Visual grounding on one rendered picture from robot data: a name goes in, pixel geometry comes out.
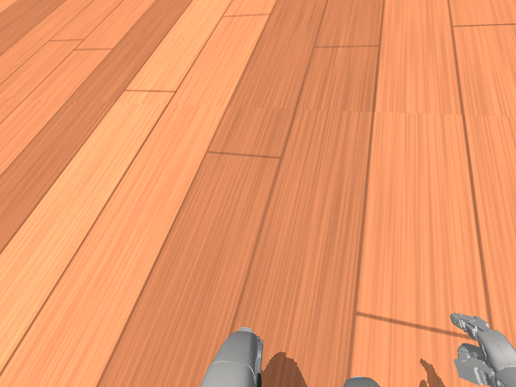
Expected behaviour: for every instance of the right robot arm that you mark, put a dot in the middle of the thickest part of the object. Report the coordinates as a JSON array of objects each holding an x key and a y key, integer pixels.
[{"x": 506, "y": 377}]

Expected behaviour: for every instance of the right robot hand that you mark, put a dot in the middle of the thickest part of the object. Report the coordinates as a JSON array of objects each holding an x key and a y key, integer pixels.
[{"x": 479, "y": 365}]

